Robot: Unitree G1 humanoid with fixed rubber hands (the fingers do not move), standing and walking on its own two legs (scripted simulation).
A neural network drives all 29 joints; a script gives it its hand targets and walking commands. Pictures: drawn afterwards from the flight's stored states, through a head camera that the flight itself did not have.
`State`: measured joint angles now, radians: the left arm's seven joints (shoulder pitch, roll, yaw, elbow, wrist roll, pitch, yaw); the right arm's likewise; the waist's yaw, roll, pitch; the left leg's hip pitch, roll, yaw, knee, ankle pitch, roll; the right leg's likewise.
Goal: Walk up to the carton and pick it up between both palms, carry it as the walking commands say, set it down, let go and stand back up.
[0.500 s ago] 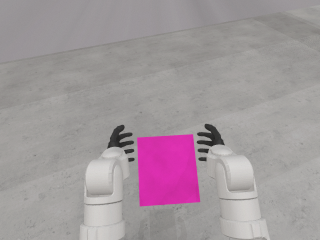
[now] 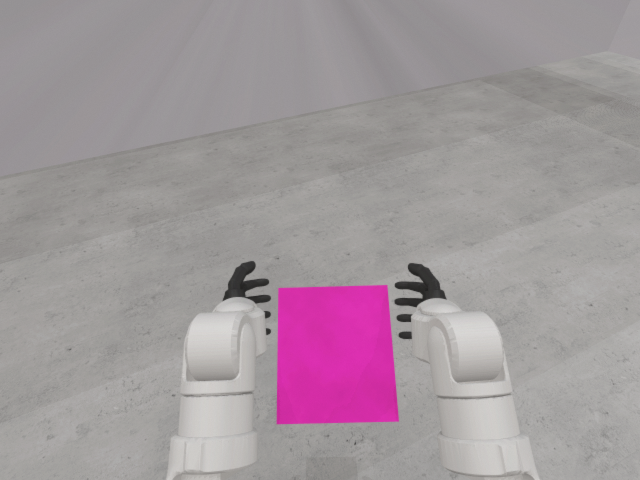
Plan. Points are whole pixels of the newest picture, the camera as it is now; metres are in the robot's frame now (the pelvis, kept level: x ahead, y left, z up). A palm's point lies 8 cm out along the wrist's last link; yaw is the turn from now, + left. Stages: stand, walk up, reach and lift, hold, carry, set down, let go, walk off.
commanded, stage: carry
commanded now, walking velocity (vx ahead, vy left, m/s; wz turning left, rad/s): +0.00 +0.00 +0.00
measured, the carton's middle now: (334, 354) +0.33 +0.00 -0.02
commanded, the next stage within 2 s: none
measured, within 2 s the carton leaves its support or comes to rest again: neither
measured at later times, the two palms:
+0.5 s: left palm (257, 308) +0.32 +0.09 +0.11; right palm (447, 312) +0.30 -0.14 +0.10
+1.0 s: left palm (261, 298) +0.33 +0.09 +0.11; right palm (446, 300) +0.32 -0.14 +0.11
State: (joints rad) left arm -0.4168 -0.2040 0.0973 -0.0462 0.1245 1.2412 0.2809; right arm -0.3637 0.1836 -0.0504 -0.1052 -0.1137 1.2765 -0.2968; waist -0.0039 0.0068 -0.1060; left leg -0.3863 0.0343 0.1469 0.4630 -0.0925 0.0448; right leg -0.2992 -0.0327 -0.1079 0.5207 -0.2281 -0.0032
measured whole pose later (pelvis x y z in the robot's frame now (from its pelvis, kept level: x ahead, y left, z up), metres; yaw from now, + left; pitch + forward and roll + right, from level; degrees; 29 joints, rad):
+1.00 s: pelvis +0.03 -0.02 +0.00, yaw +0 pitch +1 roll +0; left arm -0.41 -0.20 0.10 -0.07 0.13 1.20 0.25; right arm -0.36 0.18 -0.05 -0.12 -0.12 1.24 -0.27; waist -0.01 0.00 -0.07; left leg -0.36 0.06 0.14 0.51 -0.15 0.02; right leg -0.27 -0.01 -0.11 0.54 -0.28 -0.03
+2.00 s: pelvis +0.03 -0.03 -0.01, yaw +2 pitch +1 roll -1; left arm -0.42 -0.21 0.10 -0.09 0.14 1.21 0.26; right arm -0.37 0.19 -0.06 -0.15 -0.11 1.24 -0.27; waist -0.02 0.00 -0.06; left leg -0.41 0.05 0.10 0.60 -0.20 0.02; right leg -0.29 -0.02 -0.15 0.61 -0.34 -0.03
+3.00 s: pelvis +0.04 -0.04 +0.00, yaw +3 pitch +0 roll +0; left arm -0.40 -0.20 0.10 -0.08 0.14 1.21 0.24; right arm -0.35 0.18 -0.04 -0.13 -0.12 1.24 -0.27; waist -0.01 0.00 -0.06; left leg -0.37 0.05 0.07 0.53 -0.16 0.00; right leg -0.24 -0.01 -0.17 0.56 -0.32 -0.05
